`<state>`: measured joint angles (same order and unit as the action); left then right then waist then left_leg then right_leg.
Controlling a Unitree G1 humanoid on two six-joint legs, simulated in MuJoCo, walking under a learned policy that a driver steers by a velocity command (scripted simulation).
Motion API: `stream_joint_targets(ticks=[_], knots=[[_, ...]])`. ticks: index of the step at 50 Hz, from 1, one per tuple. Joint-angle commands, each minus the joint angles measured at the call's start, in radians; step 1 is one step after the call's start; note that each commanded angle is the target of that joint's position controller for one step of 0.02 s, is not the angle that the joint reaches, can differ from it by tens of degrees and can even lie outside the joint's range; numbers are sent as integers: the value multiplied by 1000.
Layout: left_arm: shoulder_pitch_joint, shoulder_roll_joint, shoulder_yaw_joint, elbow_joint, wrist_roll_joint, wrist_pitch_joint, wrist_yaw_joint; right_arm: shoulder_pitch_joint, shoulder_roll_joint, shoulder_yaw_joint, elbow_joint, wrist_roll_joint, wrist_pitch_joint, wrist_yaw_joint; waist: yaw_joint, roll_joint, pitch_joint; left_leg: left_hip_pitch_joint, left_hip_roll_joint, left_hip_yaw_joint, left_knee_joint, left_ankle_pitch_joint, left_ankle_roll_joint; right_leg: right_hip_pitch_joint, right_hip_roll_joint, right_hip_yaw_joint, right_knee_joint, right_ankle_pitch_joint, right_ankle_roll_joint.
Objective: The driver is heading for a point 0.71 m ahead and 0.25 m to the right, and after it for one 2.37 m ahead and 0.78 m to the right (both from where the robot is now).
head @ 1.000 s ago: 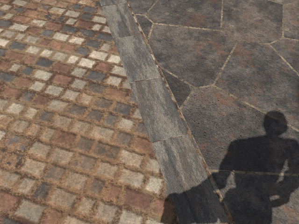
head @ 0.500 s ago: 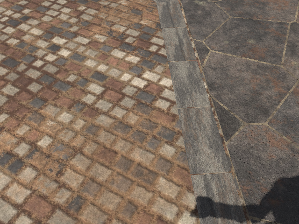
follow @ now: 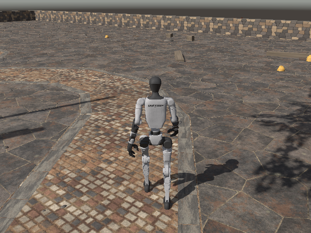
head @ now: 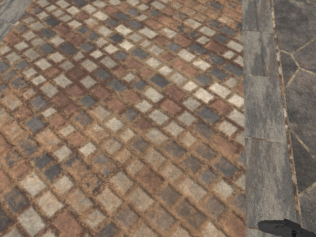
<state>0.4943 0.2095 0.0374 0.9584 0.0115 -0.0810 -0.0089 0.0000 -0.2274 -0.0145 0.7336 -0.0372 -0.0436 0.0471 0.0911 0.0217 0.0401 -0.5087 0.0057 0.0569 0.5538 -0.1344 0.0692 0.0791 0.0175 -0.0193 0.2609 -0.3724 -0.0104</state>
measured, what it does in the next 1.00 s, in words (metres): walks ahead, turning right: left foot, then right foot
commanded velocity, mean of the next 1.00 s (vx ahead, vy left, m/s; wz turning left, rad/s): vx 0.50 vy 0.00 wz -0.48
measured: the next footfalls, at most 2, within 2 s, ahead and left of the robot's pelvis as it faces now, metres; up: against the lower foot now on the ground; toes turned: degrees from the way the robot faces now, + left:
left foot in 0.02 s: +0.17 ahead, +0.09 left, +0.00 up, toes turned +2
right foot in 0.58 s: +0.42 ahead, -0.11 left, +0.00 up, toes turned -23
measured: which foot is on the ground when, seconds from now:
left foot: up 0.00-0.00, down 0.02-0.56, up 0.58-1.00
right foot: down 0.00-0.04, up 0.06-0.56, down 0.58-1.00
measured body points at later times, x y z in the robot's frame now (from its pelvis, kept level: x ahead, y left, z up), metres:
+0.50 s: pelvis +0.25 +0.01 +0.00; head +0.28 +0.00 +0.45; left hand +0.48 +0.18 -0.11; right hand +0.16 -0.23 -0.14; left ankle +0.13 +0.09 -0.73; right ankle +0.38 -0.12 -0.70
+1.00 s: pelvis +0.51 -0.09 +0.01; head +0.54 -0.12 +0.46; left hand +0.63 +0.17 -0.11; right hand +0.57 -0.39 -0.09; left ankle +0.73 -0.03 -0.69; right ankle +0.38 -0.10 -0.73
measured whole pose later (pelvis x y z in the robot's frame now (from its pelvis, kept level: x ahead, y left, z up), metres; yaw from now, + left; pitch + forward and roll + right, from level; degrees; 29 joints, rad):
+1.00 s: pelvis +0.51 -0.09 +0.01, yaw -32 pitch +2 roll +0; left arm 0.42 0.27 0.07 0.87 0.01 -0.04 0.00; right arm 0.04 -0.25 -0.02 0.73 -0.03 -0.03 0.03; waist 0.09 0.04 0.04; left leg -0.64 0.08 -0.04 0.69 -0.05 -0.05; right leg -0.02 0.14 0.15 0.30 -0.30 -0.12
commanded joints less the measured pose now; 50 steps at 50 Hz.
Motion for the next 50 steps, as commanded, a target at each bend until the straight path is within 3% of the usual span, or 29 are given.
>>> stream_joint_targets(ticks=[1, 2, 3, 4, 5, 6, 7, 8, 12, 16, 22, 25, 27, 28, 29, 30, 31, 32, 33, 34, 35, 37, 39, 42, 47, 50], knots=[[-29, 172, 30, -47, -11, -4, 5, 319, -155, -55, 46, -20, -34, -35, -211, -54, -165, 543, 15, -44, -89, -4, 64, -242, -163, 61, 405, 767, -100], [-1, 80, 6, -96, -24, -4, 1, 459, -254, -77, 51, -45, -40, -52, -237, 120, -326, 821, 330, -401, -123, -169, 123, -497, -72, 7, 737, 296, -72], [63, 92, 16, -88, -30, 6, 11, 451, -276, -86, 57, -17, -25, -49, -200, 223, -385, 821, 472, -721, -264, -227, 185, -661, 29, 25, 948, -151, -70], [-4, 155, 35, -82, -9, 17, 14, 363, -205, -70, 46, 5, -18, -46, -174, 95, -228, 683, 416, -611, -282, -279, 166, -711, -35, 82, 992, -77, -82], [-59, 126, 30, -87, -6, 16, 5, 284, -136, -52, 40, 10, -25, -43, -148, 62, -100, 545, 362, -466, -321, -230, 143, -710, -71, 82, 959, 3, -82], [-72, 100, 28, -80, -5, 22, -1, 247, -98, -42, 44, 10, -34, -41, -121, 55, -40, 449, 311, -354, -360, -145, 107, -673, -95, 79, 911, 48, -77], [-71, 100, 32, -76, 10, 34, -8, 241, -82, -37, 54, 13, -43, -46, -98, 77, -16, 391, 276, -275, -381, -79, 83, -641, -109, 77, 880, 66, -69], [-57, 87, 31, -65, 19, 49, -17, 239, -76, -35, 62, 13, -51, -49, -81, 76, -8, 362, 254, -214, -395, -21, 71, -619, -111, 70, 877, 84, -61], [-150, 69, 36, -99, 19, 72, -36, 291, -93, -43, 95, 26, -79, -53, -66, 50, 7, 386, 239, -76, -429, 134, 70, -714, -119, 54, 858, 198, -44], [-293, 59, 29, -150, 17, 73, -46, 350, -80, -39, 131, 22, -76, -57, -84, 38, 45, 420, 218, 31, -432, 227, 64, -796, -115, 27, 718, 339, -31], [-489, 47, 5, -226, 23, 67, -63, 443, -113, -43, 182, 19, -63, -72, -134, 32, 74, 546, 240, 140, -383, 434, 41, -740, -77, -94, 433, 375, -72], [-471, 66, 10, -233, 25, 69, -57, 447, -145, -49, 197, 15, -46, -84, -109, 58, 35, 633, 255, 188, -245, 800, 27, -642, -7, -150, 381, 242, -125], [-356, 94, 25, -206, 26, 67, -46, 432, -179, -58, 197, 11, -28, -89, -53, 85, -40, 651, 265, 203, -32, 996, 34, -501, 58, -167, 363, 123, -176], [-248, 122, 41, -173, 29, 59, -38, 428, -192, -62, 192, 12, -19, -86, -8, 77, -104, 604, 265, 203, 146, 928, 35, -362, 85, -148, 309, 103, -204], [-90, 178, 68, -127, 41, 52, -24, 401, -190, -62, 171, 15, -17, -80, 74, 11, -182, 426, 240, 212, 419, 682, 7, -119, 28, -31, 222, 91, -251], [-85, 300, 100, -132, 44, 56, -9, 441, -63, -37, 106, 26, -26, -59, 6, -218, -262, -29, 72, 191, 794, -223, -50, 215, -289, 458, 202, 91, -393], [-69, 316, 104, -147, 8, 69, -9, 321, -136, -52, 56, 23, -42, -51, 41, -133, -309, -214, -40, -37, 948, -388, -64, 251, -365, 790, 39, 91, -460], [-120, 286, 97, -138, 1, 73, 0, 238, -135, -49, 28, 25, -57, -46, 23, -60, -153, -300, 39, -98, 898, -274, -54, 150, -346, 615, 7, 152, -419], [-166, 231, 83, -136, -5, 70, 4, 250, -132, -44, 31, 29, -68, -46, -24, -5, -74, -247, 75, -91, 794, -198, -52, 13, -311, 512, -9, 257, -372], [-211, 195, 73, -140, -4, 62, 6, 268, -129, -46, 46, 22, -62, -48, -72, 31, -23, -181, 100, -92, 710, -180, -58, -95, -253, 420, -19, 369, -326], [-238, 172, 65, -143, -10, 53, 10, 290, -122, -45, 48, 3, -43, -48, -105, 23, -20, -113, 110, -94, 662, -177, -75, -166, -207, 353, -30, 444, -307], [-229, 170, 59, -143, -15, 30, 6, 308, -104, -42, 48, -15, -6, -41, -126, 2, -41, -59, 110, -82, 599, -178, -100, -216, -163, 296, -36, 545, -299], [-196, 199, 66, -136, -14, 19, 2, 265, -91, -39, 26, -13, 10, -35, -121, -18, -32, -76, 108, -63, 522, -126, -118, -249, -134, 269, -48, 551, -288], [-129, 205, 67, -128, -12, 21, 1, 126, -95, -36, -25, -9, 14, -32, -74, -55, 1, -147, 103, -54, 373, -4, -134, -232, -111, 279, -59, 511, -254], [-38, 215, 69, -122, -6, 26, 7, -40, -98, -24, -83, 1, 5, -23, -4, -84, -1, -175, 58, -61, 170, 107, -124, -117, -115, 320, -7, 546, -227], [-24, 231, 72, -130, 4, 28, 16, -89, -113, -21, -114, 8, -8, -21, 5, -98, 2, -130, 29, -71, 76, 85, -104, -72, -140, 364, 46, 606, -214]])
